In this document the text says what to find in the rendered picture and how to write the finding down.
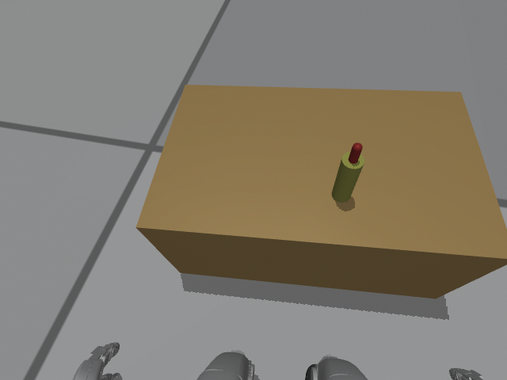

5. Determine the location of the bottle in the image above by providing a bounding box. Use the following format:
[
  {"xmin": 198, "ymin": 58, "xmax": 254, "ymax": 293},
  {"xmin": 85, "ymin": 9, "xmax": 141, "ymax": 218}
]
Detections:
[{"xmin": 332, "ymin": 142, "xmax": 364, "ymax": 203}]

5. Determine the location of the left robot hand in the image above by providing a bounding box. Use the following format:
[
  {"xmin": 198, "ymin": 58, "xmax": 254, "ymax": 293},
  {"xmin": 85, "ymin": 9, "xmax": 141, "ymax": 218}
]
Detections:
[{"xmin": 73, "ymin": 342, "xmax": 123, "ymax": 380}]

